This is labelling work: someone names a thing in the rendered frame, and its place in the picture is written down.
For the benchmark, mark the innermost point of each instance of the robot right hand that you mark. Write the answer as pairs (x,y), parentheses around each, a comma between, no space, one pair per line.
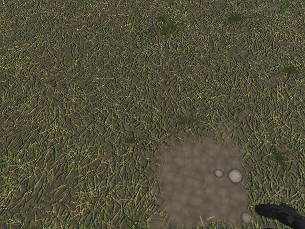
(283,213)

